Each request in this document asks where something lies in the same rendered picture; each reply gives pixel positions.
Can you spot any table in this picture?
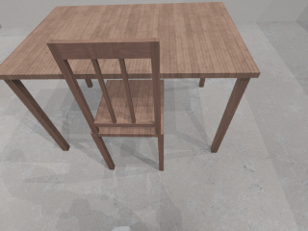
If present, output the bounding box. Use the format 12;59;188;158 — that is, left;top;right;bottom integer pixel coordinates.
0;2;261;153

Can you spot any chair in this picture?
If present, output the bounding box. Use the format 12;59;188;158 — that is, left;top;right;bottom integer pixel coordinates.
46;38;165;171

